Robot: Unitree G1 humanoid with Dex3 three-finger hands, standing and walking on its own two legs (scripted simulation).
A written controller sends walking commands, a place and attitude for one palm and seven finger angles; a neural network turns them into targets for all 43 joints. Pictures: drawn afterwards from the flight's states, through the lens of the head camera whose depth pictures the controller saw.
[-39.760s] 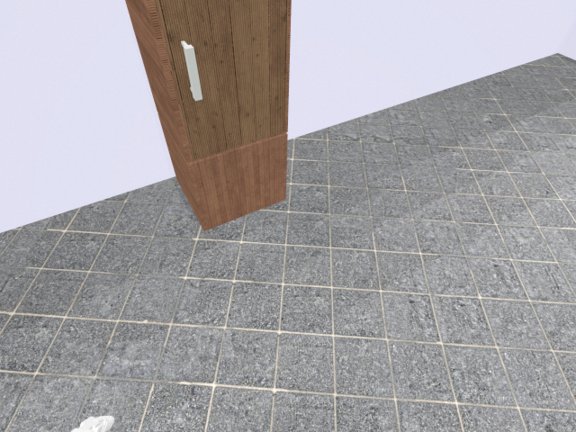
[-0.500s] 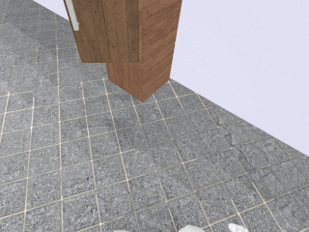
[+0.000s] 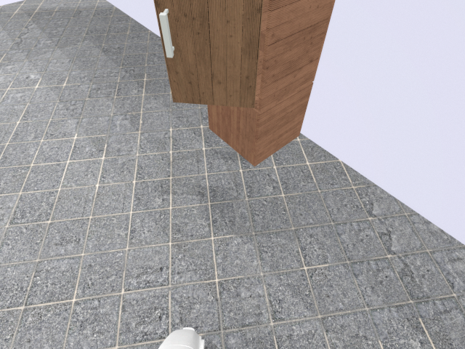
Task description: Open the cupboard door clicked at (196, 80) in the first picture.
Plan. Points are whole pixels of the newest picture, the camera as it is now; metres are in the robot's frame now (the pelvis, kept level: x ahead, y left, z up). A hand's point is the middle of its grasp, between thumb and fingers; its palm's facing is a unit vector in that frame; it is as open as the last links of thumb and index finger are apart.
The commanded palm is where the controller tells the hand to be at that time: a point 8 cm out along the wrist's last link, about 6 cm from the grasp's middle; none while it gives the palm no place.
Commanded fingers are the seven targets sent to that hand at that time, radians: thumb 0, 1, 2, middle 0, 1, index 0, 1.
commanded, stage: take the last steps up to it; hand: left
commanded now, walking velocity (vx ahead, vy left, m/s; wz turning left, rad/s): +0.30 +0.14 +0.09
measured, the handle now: (168, 33) +1.11 +0.35 -0.02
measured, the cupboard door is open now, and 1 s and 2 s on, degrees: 43 43 43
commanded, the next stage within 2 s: come to a stop and stand still in 1.36 s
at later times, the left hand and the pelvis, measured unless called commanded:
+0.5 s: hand (118, 290) +0.24 +0.27 -0.16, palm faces +0.02 -0.98 -0.19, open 7.4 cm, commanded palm none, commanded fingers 0.00 0.90 0.90 -0.20 -0.30 -0.20 -0.30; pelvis +0.14 +0.09 +0.00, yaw +0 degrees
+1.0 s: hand (140, 251) +0.33 +0.26 -0.18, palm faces +0.06 -0.98 -0.20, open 7.2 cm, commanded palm none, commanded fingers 0.00 0.90 0.90 -0.20 -0.30 -0.20 -0.30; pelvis +0.33 +0.07 +0.00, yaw -1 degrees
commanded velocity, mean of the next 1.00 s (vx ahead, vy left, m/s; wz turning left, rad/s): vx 0.30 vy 0.06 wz -0.02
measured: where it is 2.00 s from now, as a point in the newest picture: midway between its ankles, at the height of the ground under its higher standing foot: (217, 268)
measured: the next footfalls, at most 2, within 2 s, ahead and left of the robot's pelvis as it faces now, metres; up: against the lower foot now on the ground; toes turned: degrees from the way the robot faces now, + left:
left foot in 0.12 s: +0.13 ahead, +0.16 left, +0.00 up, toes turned +7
right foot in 0.68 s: +0.31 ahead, -0.04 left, +0.00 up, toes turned -8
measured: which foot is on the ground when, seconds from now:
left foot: up 0.00-0.10, down 0.12-0.68, up 0.70-1.00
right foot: down 0.00-0.12, up 0.14-0.66, down 0.68-1.00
